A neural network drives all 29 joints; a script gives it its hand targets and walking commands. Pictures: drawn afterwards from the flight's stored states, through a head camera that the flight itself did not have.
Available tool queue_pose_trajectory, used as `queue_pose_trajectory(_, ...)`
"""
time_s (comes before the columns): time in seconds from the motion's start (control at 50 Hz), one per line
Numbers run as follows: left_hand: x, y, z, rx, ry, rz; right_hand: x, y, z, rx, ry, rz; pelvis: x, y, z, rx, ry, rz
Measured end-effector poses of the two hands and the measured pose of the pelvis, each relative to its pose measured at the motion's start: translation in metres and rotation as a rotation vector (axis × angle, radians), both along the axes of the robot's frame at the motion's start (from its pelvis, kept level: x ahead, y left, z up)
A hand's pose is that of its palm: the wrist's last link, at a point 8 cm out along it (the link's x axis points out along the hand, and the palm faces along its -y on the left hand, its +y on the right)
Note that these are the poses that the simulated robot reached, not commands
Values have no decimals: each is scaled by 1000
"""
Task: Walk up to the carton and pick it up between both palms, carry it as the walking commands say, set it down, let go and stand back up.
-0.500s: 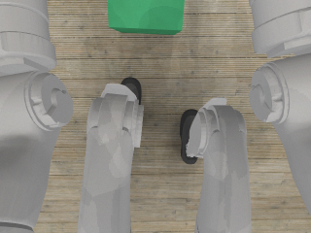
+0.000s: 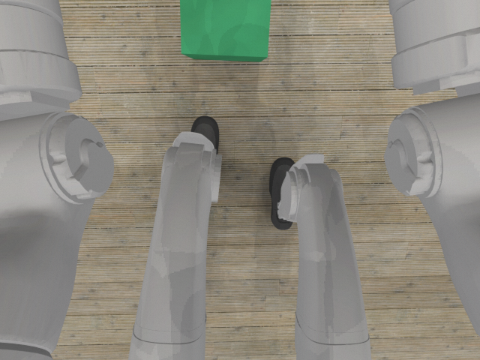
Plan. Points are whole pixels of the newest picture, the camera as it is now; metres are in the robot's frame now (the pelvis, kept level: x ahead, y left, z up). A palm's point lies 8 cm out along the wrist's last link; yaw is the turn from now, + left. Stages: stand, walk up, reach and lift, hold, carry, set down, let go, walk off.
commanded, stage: set down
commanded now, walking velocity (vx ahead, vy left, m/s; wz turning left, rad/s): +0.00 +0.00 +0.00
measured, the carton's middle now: out of the picture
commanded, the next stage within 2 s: let go in 0.32 s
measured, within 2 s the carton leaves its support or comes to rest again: neither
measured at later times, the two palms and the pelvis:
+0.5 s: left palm out of the picture +0.56 +0.28 +0.01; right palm out of the picture +0.62 -0.06 +0.01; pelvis +0.02 +0.00 +0.11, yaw +0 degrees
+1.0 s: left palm out of the picture +0.41 +0.29 +0.09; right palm out of the picture +0.47 -0.14 +0.09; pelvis +0.06 +0.00 +0.17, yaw +1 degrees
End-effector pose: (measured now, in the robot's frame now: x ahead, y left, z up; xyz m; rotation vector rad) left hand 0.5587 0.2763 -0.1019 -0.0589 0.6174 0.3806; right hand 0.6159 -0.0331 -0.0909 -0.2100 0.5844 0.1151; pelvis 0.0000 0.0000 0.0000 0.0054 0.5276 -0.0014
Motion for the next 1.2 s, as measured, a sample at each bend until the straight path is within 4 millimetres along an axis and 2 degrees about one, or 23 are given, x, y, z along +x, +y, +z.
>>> queue_pose_trajectory(0.24, -1, 2, 68, 1, 1, -8, 0, -5, 66, -3, 6, 1, 8, -2, 71, -1, -16, 5)
queue_pose_trajectory(0.34, 5, 1, 98, -2, -31, -23, 4, -7, 92, -4, -3, 4, 11, -3, 91, -1, -18, 7)
queue_pose_trajectory(0.46, 5, 3, 109, -23, -11, -44, 5, -19, 99, -64, 31, -3, 19, -2, 104, -3, 29, 8)
queue_pose_trajectory(0.56, -4, 7, 106, -37, 27, -69, -4, -30, 96, -76, 50, -21, 27, 0, 115, -6, 31, 9)
queue_pose_trajectory(0.62, -24, 11, 101, -7, 43, -102, -19, -37, 100, -86, 10, -32, 28, 1, 128, -6, -60, 13)
queue_pose_trajectory(0.72, -80, 15, 100, 66, 141, -195, -67, -57, 103, -108, 45, -62, 37, 3, 141, -5, -103, 18)
queue_pose_trajectory(0.82, -125, 13, 122, 94, 204, -265, -116, -80, 119, -137, 106, -93, 42, 5, 154, -6, -172, 21)
queue_pose_trajectory(0.92, -144, 16, 160, 92, 185, -269, -142, -96, 156, -141, 120, -117, 51, 3, 162, -3, -164, 23)
queue_pose_trajectory(1.04, -155, 18, 200, 95, 163, -276, -150, -110, 189, -119, 131, -103, 67, 3, 175, 0, -164, 25)
queue_pose_trajectory(1.12, -176, 11, 213, 100, 171, -296, -166, -123, 203, -110, 117, -108, 81, 3, 188, 3, -191, 28)
queue_pose_trajectory(1.2, -210, 4, 221, 90, 209, -297, -196, -143, 213, -101, 130, -121, 98, 2, 201, 9, -228, 30)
